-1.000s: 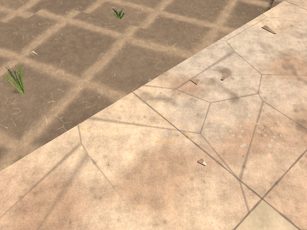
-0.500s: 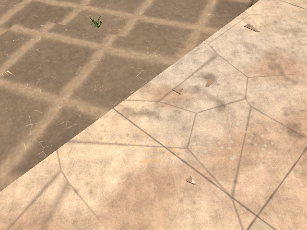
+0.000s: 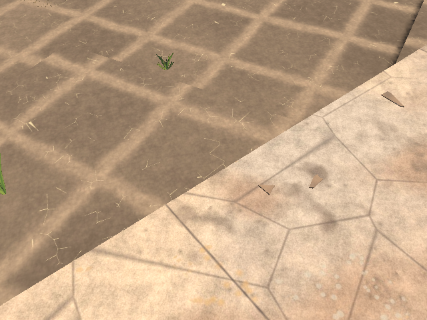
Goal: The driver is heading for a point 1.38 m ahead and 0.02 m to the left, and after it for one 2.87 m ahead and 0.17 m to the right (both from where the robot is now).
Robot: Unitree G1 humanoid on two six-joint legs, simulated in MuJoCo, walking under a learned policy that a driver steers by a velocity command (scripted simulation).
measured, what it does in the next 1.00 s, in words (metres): walks ahead: left foot, then right foot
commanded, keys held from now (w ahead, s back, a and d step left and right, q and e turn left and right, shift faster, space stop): w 1.00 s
